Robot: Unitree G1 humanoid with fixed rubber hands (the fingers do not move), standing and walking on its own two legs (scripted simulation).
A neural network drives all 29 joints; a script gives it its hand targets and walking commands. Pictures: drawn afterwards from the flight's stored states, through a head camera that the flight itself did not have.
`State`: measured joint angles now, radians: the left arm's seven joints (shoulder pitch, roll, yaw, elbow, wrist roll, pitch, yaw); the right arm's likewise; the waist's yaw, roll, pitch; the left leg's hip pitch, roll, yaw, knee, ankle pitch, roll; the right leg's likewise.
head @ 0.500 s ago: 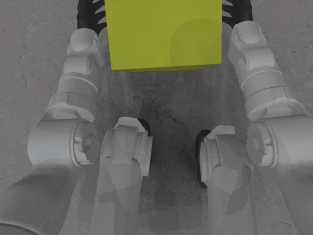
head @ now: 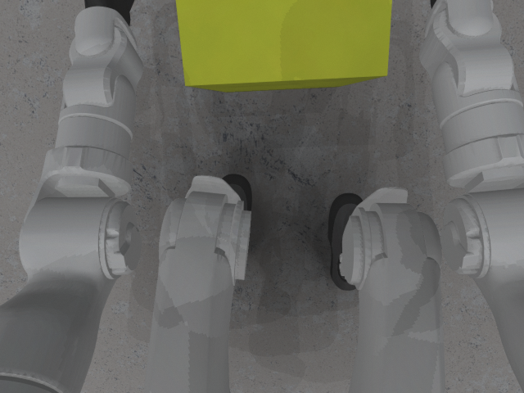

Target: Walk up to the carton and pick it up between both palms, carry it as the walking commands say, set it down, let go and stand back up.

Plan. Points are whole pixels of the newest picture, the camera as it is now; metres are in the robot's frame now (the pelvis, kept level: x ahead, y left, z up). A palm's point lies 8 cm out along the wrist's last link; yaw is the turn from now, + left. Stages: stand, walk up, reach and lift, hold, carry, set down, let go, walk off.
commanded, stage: set down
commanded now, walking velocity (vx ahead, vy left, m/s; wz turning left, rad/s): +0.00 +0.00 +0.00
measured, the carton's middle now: (281, 29) +0.51 +0.05 -0.27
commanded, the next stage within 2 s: let go in 1.10 s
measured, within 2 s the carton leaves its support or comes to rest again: neither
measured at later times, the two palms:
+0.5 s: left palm out of the picture +0.51 +0.24 +0.01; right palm out of the picture +0.56 -0.13 +0.01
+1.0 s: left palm out of the picture +0.50 +0.25 +0.15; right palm out of the picture +0.55 -0.14 +0.15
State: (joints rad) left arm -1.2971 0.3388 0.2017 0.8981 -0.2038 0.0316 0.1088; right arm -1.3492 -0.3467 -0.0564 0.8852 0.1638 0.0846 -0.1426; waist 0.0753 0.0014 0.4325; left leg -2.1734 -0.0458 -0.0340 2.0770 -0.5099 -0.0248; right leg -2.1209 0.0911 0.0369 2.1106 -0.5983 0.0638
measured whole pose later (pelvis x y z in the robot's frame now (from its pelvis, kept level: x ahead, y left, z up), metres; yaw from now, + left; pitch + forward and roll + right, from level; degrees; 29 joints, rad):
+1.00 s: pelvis +0.07 +0.00 +0.25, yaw +1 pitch +47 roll -2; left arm -0.85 0.18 0.35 0.74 0.03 0.08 -0.02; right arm -0.91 -0.18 -0.27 0.80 -0.04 0.10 -0.02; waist 0.06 -0.02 -0.16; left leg -1.57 -0.04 -0.08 1.07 -0.31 -0.02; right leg -1.52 0.06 0.05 1.08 -0.38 0.03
